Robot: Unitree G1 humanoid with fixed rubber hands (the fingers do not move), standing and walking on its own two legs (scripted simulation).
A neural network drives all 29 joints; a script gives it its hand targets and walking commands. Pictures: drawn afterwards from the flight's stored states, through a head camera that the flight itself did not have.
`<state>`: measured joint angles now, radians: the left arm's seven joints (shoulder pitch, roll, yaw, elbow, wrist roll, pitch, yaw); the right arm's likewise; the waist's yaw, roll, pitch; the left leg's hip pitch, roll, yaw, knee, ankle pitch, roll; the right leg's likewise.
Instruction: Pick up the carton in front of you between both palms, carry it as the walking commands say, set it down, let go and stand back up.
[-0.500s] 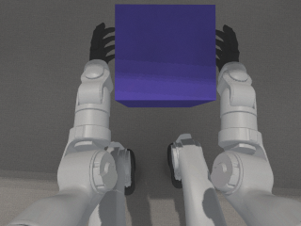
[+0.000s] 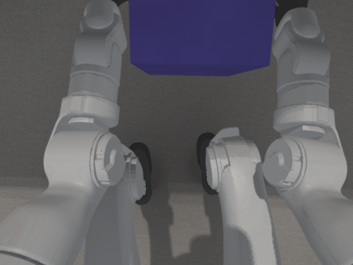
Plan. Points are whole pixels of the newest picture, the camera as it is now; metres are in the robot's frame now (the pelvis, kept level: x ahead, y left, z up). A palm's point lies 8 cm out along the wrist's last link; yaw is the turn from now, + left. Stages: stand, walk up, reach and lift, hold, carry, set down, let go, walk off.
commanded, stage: set down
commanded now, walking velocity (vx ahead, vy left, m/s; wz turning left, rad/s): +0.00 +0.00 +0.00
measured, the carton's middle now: (194, 19) +0.53 -0.09 -0.22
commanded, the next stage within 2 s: none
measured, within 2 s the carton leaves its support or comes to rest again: rests again in 1.28 s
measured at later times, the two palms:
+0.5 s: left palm (115, 9) +0.56 +0.06 -0.21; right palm (273, 16) +0.51 -0.24 -0.20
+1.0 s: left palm (114, 11) +0.56 +0.06 -0.22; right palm (273, 18) +0.51 -0.24 -0.22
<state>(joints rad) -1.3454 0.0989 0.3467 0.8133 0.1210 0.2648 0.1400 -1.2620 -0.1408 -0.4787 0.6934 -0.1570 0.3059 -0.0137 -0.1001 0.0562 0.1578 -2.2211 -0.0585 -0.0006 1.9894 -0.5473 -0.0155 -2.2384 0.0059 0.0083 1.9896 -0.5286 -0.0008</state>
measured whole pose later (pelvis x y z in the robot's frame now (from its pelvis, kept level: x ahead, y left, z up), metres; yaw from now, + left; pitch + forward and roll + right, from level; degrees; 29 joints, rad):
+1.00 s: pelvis -0.01 +0.01 -0.06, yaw -1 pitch +35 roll -1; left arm -1.51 0.20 0.30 1.02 0.07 0.19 0.06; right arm -1.43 -0.28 -0.46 0.94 -0.11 0.24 0.09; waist -0.10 0.05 0.41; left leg -2.25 -0.09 -0.01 2.23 -0.59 -0.02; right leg -2.25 0.00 0.00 2.21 -0.57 0.01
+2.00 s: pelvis +0.00 +0.00 +0.03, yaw -1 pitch +44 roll +1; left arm -1.40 0.32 0.18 1.02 -0.06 0.19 0.12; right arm -1.29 -0.34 -0.29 0.95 0.11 0.16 -0.04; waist -0.10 0.04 0.08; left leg -2.12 -0.05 -0.02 1.89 -0.55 -0.03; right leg -2.14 0.03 0.01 1.88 -0.52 0.00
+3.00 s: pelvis +0.08 -0.02 +0.29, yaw -1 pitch +34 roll +1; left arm -0.52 0.12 0.19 0.59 0.09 0.13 0.08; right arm -0.48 -0.25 -0.23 0.62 -0.04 0.09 0.12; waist -0.07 0.01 -0.05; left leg -1.12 -0.03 -0.06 0.83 -0.31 -0.03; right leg -1.14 0.03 0.02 0.85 -0.30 -0.02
